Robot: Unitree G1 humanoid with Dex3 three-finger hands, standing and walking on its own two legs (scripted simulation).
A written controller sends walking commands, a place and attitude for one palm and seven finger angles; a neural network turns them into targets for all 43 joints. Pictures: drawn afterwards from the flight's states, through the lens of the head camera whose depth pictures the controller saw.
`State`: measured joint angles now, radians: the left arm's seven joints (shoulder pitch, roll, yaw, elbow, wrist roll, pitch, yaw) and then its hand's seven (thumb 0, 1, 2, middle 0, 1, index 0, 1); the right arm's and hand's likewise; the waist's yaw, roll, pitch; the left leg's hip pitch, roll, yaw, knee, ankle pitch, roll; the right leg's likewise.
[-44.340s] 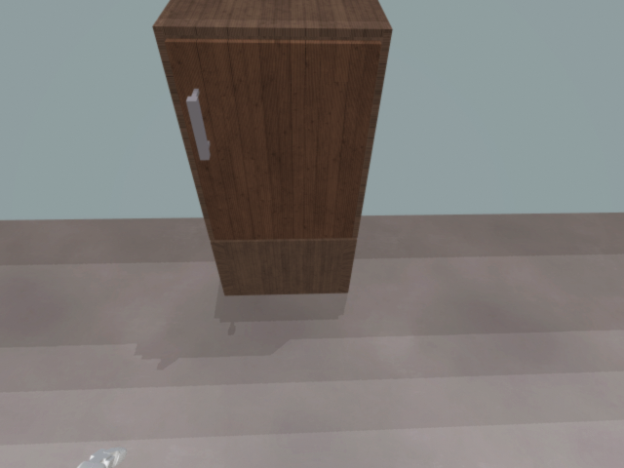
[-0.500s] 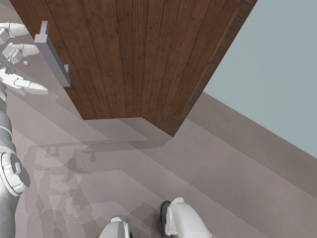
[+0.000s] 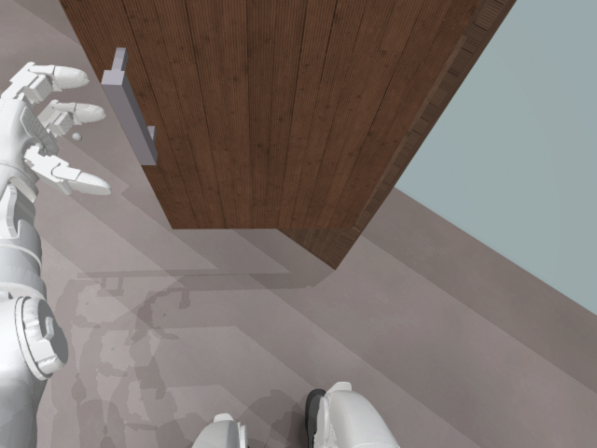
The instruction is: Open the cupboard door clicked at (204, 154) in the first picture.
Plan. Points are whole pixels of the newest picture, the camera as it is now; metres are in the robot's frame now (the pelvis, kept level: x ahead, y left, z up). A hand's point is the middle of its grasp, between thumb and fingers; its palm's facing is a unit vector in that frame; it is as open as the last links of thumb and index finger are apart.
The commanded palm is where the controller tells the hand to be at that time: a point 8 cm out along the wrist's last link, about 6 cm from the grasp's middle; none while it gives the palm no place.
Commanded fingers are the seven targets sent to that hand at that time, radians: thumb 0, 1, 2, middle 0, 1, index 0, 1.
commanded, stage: move the hooked fingers beside the handle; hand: left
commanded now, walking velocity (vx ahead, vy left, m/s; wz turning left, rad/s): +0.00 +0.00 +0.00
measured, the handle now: (136, 111) +0.53 +0.19 +0.06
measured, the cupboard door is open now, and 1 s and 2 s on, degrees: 39 39 39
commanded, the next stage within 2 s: slide the fingers in behind the handle in 0.46 s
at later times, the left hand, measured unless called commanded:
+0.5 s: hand (82, 137) +0.49 +0.24 +0.07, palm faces -0.04 -1.00 +0.00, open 14.0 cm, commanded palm +0.46 +0.29 +0.06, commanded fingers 0.00 -0.50 0.30 -0.30 -1.20 -0.30 -1.20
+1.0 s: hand (104, 144) +0.48 +0.22 +0.06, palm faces -0.04 -1.00 +0.00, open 14.0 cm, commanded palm +0.46 +0.26 +0.06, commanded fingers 0.00 -0.50 0.30 -0.30 -1.20 -0.30 -1.20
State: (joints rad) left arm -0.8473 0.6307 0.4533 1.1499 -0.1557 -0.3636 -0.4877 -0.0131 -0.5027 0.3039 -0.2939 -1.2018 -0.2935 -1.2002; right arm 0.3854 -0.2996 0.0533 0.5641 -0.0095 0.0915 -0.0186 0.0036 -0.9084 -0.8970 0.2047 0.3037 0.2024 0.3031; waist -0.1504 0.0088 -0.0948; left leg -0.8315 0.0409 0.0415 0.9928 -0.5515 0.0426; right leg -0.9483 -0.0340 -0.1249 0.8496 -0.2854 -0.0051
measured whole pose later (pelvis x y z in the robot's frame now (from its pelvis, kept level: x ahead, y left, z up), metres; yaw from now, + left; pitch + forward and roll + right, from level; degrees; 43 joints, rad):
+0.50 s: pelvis +0.00 +0.00 +0.00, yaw -1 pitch +23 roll -3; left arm -0.82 0.63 0.49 1.13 -0.15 -0.37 -0.47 -0.01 -0.50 0.30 -0.29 -1.20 -0.29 -1.20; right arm 0.44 -0.29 0.06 0.56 -0.01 0.10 -0.01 0.00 -0.91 -0.90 0.21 0.30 0.20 0.30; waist -0.17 0.01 -0.10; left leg -0.85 0.05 0.06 1.00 -0.55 0.05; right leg -0.97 -0.03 -0.11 0.85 -0.28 0.00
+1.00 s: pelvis +0.00 +0.00 +0.00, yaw -1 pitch +22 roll -3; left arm -0.78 0.55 0.44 1.08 -0.14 -0.37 -0.39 -0.01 -0.50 0.30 -0.30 -1.20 -0.30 -1.20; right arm 0.40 -0.28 0.05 0.55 -0.01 0.09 0.00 0.00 -0.91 -0.90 0.20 0.30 0.20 0.30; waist -0.16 0.02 -0.11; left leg -0.83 0.04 0.05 1.00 -0.55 0.04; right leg -0.95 -0.03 -0.11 0.86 -0.28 0.00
